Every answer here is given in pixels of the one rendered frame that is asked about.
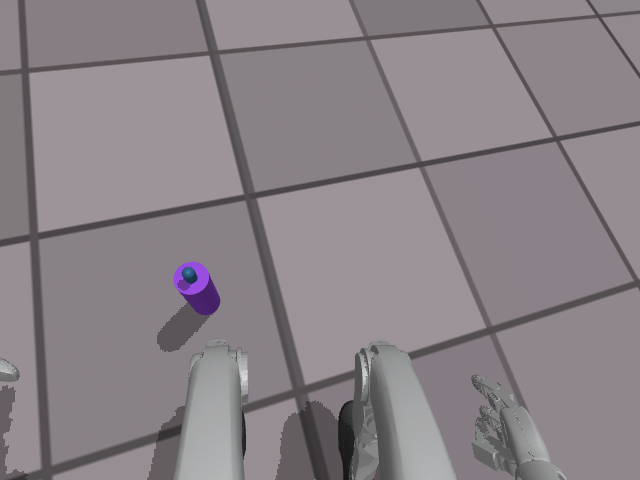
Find right robot hand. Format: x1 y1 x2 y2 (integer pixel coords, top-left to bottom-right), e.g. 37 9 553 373
471 374 551 477

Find left robot hand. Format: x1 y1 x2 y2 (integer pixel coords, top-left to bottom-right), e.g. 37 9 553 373
0 358 20 382

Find bottle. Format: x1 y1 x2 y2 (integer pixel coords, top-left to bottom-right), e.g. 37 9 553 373
173 262 220 315

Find right robot foot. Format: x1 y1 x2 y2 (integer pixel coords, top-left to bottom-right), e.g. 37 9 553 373
338 400 374 480

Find right robot arm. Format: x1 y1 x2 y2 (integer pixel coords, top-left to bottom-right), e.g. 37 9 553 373
515 460 567 480

